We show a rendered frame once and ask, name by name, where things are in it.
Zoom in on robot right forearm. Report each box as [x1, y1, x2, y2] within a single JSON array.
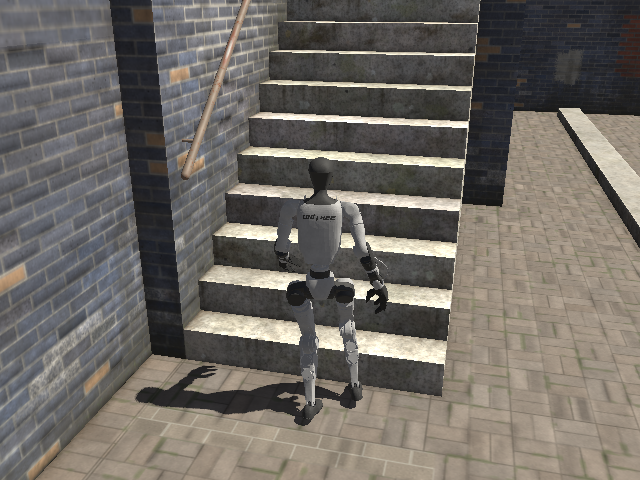
[[360, 242, 384, 290]]

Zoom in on robot right upper arm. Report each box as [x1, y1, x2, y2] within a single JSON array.
[[341, 201, 369, 258]]

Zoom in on robot left thigh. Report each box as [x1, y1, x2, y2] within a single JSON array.
[[286, 280, 319, 354]]

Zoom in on right robot hand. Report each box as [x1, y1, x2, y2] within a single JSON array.
[[366, 285, 389, 314]]

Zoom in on robot right shin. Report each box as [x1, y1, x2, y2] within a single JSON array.
[[343, 321, 359, 388]]

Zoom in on robot left upper arm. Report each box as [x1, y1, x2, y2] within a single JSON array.
[[275, 200, 300, 253]]

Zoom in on left robot hand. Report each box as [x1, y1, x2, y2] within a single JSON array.
[[279, 253, 302, 272]]

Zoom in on robot left forearm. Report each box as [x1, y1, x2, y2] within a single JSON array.
[[274, 239, 290, 263]]

